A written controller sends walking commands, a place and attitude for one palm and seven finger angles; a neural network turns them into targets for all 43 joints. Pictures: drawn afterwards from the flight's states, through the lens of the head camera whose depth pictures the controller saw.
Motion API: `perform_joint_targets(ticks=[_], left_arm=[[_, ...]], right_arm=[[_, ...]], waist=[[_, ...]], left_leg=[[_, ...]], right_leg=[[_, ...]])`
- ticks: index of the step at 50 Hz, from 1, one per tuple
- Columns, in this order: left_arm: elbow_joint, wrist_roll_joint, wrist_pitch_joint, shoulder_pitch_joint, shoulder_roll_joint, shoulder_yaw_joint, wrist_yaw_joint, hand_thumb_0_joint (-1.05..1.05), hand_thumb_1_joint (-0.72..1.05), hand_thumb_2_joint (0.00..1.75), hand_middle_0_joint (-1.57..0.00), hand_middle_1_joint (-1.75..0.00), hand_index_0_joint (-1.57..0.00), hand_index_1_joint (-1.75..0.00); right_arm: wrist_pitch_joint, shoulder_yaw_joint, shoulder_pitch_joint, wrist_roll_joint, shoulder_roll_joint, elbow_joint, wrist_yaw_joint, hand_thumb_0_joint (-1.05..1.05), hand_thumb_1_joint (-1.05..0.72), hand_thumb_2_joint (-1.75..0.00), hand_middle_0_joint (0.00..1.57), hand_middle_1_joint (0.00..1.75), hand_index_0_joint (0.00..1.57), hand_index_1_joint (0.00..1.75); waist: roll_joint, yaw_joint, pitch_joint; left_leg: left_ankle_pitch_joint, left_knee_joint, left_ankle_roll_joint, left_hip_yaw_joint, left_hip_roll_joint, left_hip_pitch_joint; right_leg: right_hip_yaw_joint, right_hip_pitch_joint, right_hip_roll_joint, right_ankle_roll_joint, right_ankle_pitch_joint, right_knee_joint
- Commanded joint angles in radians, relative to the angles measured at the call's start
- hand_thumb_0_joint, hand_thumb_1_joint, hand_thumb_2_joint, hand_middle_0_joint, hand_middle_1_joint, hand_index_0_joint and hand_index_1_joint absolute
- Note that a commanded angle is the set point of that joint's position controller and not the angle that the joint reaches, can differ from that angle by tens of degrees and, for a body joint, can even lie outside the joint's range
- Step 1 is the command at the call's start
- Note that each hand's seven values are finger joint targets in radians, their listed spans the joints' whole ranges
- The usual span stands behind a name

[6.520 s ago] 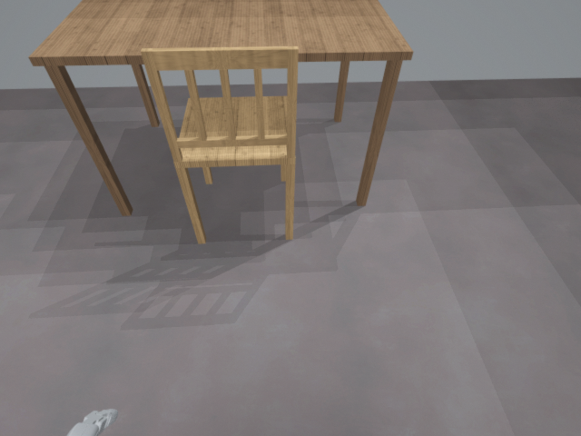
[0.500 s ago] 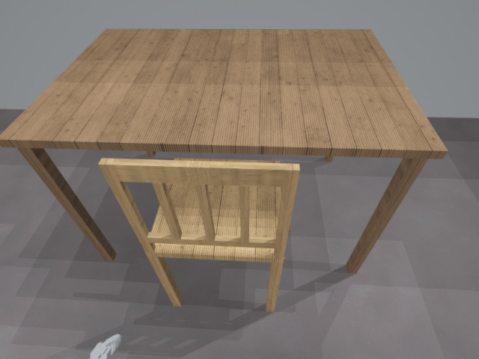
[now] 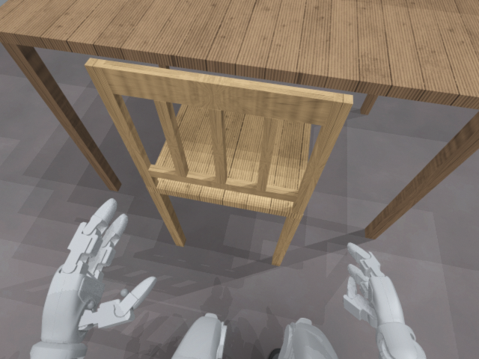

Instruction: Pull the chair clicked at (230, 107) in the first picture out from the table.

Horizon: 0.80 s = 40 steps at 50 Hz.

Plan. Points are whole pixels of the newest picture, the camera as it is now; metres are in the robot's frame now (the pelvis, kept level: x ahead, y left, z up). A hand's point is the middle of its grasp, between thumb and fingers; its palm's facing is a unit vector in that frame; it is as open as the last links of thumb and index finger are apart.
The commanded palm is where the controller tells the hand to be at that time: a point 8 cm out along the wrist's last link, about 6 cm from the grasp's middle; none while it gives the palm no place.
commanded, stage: raise the hand toward the chair's back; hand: left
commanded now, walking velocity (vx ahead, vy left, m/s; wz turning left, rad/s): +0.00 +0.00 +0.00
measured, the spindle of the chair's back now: (219, 148) +0.49 +0.12 +0.00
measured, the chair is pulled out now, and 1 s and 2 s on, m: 0.00 0.00 0.00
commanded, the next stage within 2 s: aim the fingers beside a spindle in 1.46 s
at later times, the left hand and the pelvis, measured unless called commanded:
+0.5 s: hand (135, 269) +0.23 +0.19 +0.04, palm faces -0.12 -0.99 -0.03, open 15.4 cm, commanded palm +0.20 +0.25 +0.06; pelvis +0.00 +0.01 +0.01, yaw -1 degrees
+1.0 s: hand (102, 230) +0.26 +0.24 +0.08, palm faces -0.02 -1.00 -0.08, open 16.9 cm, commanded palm +0.24 +0.28 +0.07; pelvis +0.01 +0.03 +0.03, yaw -1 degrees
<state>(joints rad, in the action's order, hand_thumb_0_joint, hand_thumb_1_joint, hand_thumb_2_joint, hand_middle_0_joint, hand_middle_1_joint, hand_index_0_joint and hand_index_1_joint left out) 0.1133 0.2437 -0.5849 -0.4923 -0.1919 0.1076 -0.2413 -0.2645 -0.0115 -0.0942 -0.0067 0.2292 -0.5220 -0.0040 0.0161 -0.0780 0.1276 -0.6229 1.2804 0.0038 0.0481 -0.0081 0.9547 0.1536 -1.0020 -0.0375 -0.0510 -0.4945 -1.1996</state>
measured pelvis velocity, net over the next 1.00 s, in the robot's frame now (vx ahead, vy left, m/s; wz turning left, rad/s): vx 0.01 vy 0.03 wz -0.02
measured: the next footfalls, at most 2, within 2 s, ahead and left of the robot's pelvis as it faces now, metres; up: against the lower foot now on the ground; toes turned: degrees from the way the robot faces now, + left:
none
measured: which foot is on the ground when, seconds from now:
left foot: down 0.00-1.00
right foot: down 0.00-1.00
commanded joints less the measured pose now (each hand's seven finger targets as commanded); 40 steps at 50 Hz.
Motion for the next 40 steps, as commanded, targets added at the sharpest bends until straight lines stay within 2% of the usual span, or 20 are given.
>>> perform_joint_targets(ticks=[1, 2, 4, 5, 6, 7, 9, 11, 13, 15, 17, 19, 21, 24, 25, 28, 32, 34, 37, 40], left_arm=[[0.039, -0.009, 0.092, 0.074, -0.099, -0.008, -0.131, 0.00, 0.13, 0.57, -0.12, -0.18, -0.12, -0.18], [0.023, -0.002, 0.151, 0.051, -0.126, 0.034, -0.144, 0.00, 0.11, 0.56, -0.12, -0.18, -0.12, -0.18], [0.011, 0.021, 0.260, -0.035, -0.185, 0.143, -0.140, 0.00, 0.06, 0.54, -0.12, -0.17, -0.12, -0.17], [0.085, 0.046, 0.286, -0.029, -0.163, 0.153, -0.127, 0.00, 0.04, 0.53, -0.11, -0.16, -0.11, -0.16], [0.140, 0.066, 0.300, -0.027, -0.180, 0.196, -0.099, 0.00, 0.01, 0.52, -0.11, -0.16, -0.11, -0.16], [0.185, 0.083, 0.296, -0.028, -0.162, 0.203, -0.069, 0.00, -0.01, 0.51, -0.11, -0.16, -0.11, -0.16], [0.219, 0.091, 0.251, -0.044, -0.164, 0.233, 0.004, 0.00, -0.06, 0.49, -0.10, -0.15, -0.10, -0.15], [0.222, 0.066, 0.179, -0.033, -0.124, 0.179, 0.046, 0.00, -0.10, 0.47, -0.10, -0.14, -0.10, -0.14], [0.194, 0.030, 0.109, 0.030, -0.101, 0.110, 0.053, 0.00, -0.15, 0.45, -0.10, -0.14, -0.10, -0.14], [0.140, 0.004, 0.069, 0.099, -0.100, 0.063, 0.025, 0.00, -0.20, 0.43, -0.09, -0.13, -0.09, -0.13], [0.084, -0.001, 0.056, 0.101, -0.099, 0.034, -0.024, 0.00, -0.24, 0.41, -0.09, -0.12, -0.09, -0.12], [0.066, 0.013, 0.072, 0.111, -0.124, 0.044, -0.069, 0.00, -0.29, 0.39, -0.08, -0.11, -0.08, -0.11], [0.124, 0.028, 0.093, 0.111, -0.188, 0.106, -0.085, 0.00, -0.34, 0.37, -0.08, -0.11, -0.08, -0.11], [0.206, 0.047, 0.122, 0.085, -0.245, 0.197, -0.042, 0.00, -0.41, 0.34, -0.07, -0.09, -0.07, -0.09], [0.220, 0.055, 0.125, 0.071, -0.219, 0.193, -0.023, 0.00, -0.43, 0.33, -0.07, -0.09, -0.07, -0.09], [0.158, 0.054, 0.140, 0.085, -0.167, 0.172, 0.021, 0.00, -0.50, 0.30, -0.06, -0.08, -0.06, -0.08], [0.042, 0.015, 0.165, 0.147, -0.138, 0.100, -0.005, 0.00, -0.50, 0.30, -0.06, -0.08, -0.06, -0.08], [0.007, 0.004, 0.179, 0.176, -0.150, 0.084, -0.039, 0.00, -0.50, 0.30, -0.06, -0.08, -0.06, -0.08], [0.077, 0.016, 0.181, 0.239, -0.213, 0.126, -0.076, 0.00, -0.50, 0.30, -0.06, -0.08, -0.06, -0.08], [0.143, 0.046, 0.167, 0.254, -0.250, 0.192, -0.066, 0.00, -0.50, 0.30, -0.06, -0.08, -0.06, -0.08]], right_arm=[[-0.040, 0.071, -0.059, 0.037, 0.146, 0.114, -0.044, 0.00, -0.90, -0.90, 0.20, 0.30, 0.20, 0.30], [-0.029, 0.072, -0.042, 0.046, 0.147, 0.131, -0.049, 0.00, -0.90, -0.90, 0.20, 0.30, 0.20, 0.30], [0.000, 0.076, 0.009, 0.055, 0.137, 0.163, -0.053, 0.00, -0.90, -0.90, 0.20, 0.30, 0.20, 0.30], [0.009, 0.071, 0.006, 0.054, 0.124, 0.183, -0.050, 0.00, -0.90, -0.90, 0.20, 0.30, 0.20, 0.30], [0.015, 0.074, 0.016, 0.055, 0.108, 0.190, -0.049, 0.00, -0.90, -0.90, 0.20, 0.30, 0.20, 0.30], [0.017, 0.071, 0.008, 0.051, 0.094, 0.193, -0.048, 0.00, -0.90, -0.90, 0.20, 0.30, 0.20, 0.30], [0.012, 0.074, -0.006, 0.044, 0.074, 0.174, -0.044, 0.00, -0.90, -0.90, 0.20, 0.30, 0.20, 0.30], [0.004, 0.076, -0.044, 0.033, 0.066, 0.150, -0.038, 0.00, -0.90, -0.90, 0.20, 0.30, 0.20, 0.30], [-0.007, 0.074, -0.058, 0.023, 0.084, 0.125, -0.032, 0.00, -0.90, -0.90, 0.20, 0.30, 0.20, 0.30], [-0.018, 0.070, -0.064, 0.022, 0.108, 0.111, -0.036, 0.00, -0.90, -0.90, 0.20, 0.30, 0.20, 0.30], [-0.029, 0.070, -0.074, 0.030, 0.134, 0.111, -0.045, 0.00, -0.90, -0.90, 0.20, 0.30, 0.20, 0.30], [-0.036, 0.072, -0.077, 0.039, 0.150, 0.122, -0.056, 0.00, -0.90, -0.90, 0.20, 0.30, 0.20, 0.30], [-0.039, 0.076, -0.086, 0.042, 0.159, 0.137, -0.061, 0.00, -0.90, -0.90, 0.20, 0.30, 0.20, 0.30], [-0.029, 0.078, -0.084, 0.037, 0.148, 0.147, -0.059, 0.00, -0.90, -0.90, 0.20, 0.30, 0.20, 0.30], [-0.024, 0.076, -0.087, 0.036, 0.136, 0.150, -0.056, 0.00, -0.90, -0.90, 0.20, 0.30, 0.20, 0.30], [-0.004, 0.069, -0.080, 0.032, 0.127, 0.145, -0.050, 0.00, -0.90, -0.90, 0.20, 0.30, 0.20, 0.30], [0.007, 0.057, -0.080, 0.030, 0.148, 0.148, -0.046, 0.00, -0.90, -0.90, 0.20, 0.30, 0.20, 0.30], [0.006, 0.054, -0.083, 0.034, 0.158, 0.152, -0.050, 0.00, -0.90, -0.90, 0.20, 0.30, 0.20, 0.30], [-0.004, 0.051, -0.102, 0.034, 0.168, 0.162, -0.055, 0.00, -0.90, -0.90, 0.20, 0.30, 0.20, 0.30], [-0.011, 0.048, -0.111, 0.028, 0.159, 0.156, -0.055, 0.00, -0.90, -0.90, 0.20, 0.30, 0.20, 0.30]], waist=[[-0.103, 0.139, 0.232], [-0.142, 0.116, 0.263], [-0.116, 0.041, 0.340], [-0.094, 0.029, 0.386], [-0.091, 0.014, 0.407], [-0.073, 0.007, 0.416], [-0.071, 0.000, 0.396], [-0.039, 0.028, 0.328], [-0.016, 0.077, 0.244], [-0.007, 0.118, 0.172], [-0.014, 0.135, 0.155], [-0.025, 0.131, 0.181], [0.033, 0.096, 0.271], [0.102, 0.052, 0.354], [0.104, 0.050, 0.356], [0.049, 0.071, 0.254], [0.016, 0.107, 0.145], [0.007, 0.119, 0.140], [0.045, 0.102, 0.233], [0.068, 0.083, 0.308]], left_leg=[[0.253, -0.163, 0.028, -0.003, 0.012, -0.006], [0.246, -0.183, 0.027, -0.006, 0.019, 0.008], [0.291, -0.222, 0.021, -0.017, 0.032, -0.011], [0.326, -0.236, 0.018, -0.019, 0.039, -0.035], [0.353, -0.242, 0.014, -0.018, 0.038, -0.048], [0.378, -0.249, 0.012, -0.017, 0.037, -0.062], [0.416, -0.258, 0.005, -0.003, 0.025, -0.074], [0.423, -0.265, 0.005, -0.005, 0.018, -0.081], [0.382, -0.255, 0.010, -0.003, 0.012, -0.080], [0.310, -0.239, 0.016, -0.002, 0.009, -0.053], [0.237, -0.240, 0.018, 0.000, 0.009, -0.050], [0.224, -0.250, 0.023, 0.000, 0.009, -0.062], [0.274, -0.276, 0.021, 0.001, 0.014, -0.120], [0.413, -0.308, 0.009, 0.006, 0.015, -0.208], [0.446, -0.316, 0.003, 0.008, 0.015, -0.230], [0.427, -0.326, 0.000, 0.010, 0.010, -0.198], [0.312, -0.336, 0.002, 0.014, 0.007, -0.144], [0.288, -0.336, 0.008, 0.014, 0.006, -0.144], [0.334, -0.347, 0.001, 0.022, 0.007, -0.205], [0.445, -0.349, -0.015, 0.032, 0.007, -0.264]], right_leg=[[-0.164, 0.261, 0.019, 0.033, 0.118, 0.226], [-0.169, 0.309, 0.012, 0.038, 0.101, 0.239], [-0.181, 0.423, 0.001, 0.034, 0.145, 0.247], [-0.180, 0.474, -0.007, 0.035, 0.195, 0.246], [-0.181, 0.508, -0.008, 0.035, 0.246, 0.242], [-0.177, 0.525, -0.007, 0.033, 0.289, 0.239], [-0.162, 0.523, 0.004, 0.026, 0.350, 0.225], [-0.148, 0.450, 0.008, 0.021, 0.343, 0.221], [-0.130, 0.343, 0.013, 0.023, 0.264, 0.218], [-0.134, 0.261, 0.010, 0.022, 0.153, 0.231], [-0.129, 0.215, 0.008, 0.021, 0.058, 0.243], [-0.140, 0.239, 0.007, 0.022, 0.036, 0.262], [-0.130, 0.301, 0.007, 0.020, 0.097, 0.254], [-0.103, 0.375, 0.015, 0.014, 0.232, 0.234], [-0.092, 0.384, 0.017, 0.015, 0.260, 0.232], [-0.075, 0.345, 0.022, 0.018, 0.247, 0.243], [-0.070, 0.269, 0.023, 0.020, 0.146, 0.259], [-0.078, 0.259, 0.025, 0.019, 0.130, 0.269], [-0.081, 0.304, 0.024, 0.016, 0.165, 0.269], [-0.076, 0.350, 0.029, 0.017, 0.241, 0.258]])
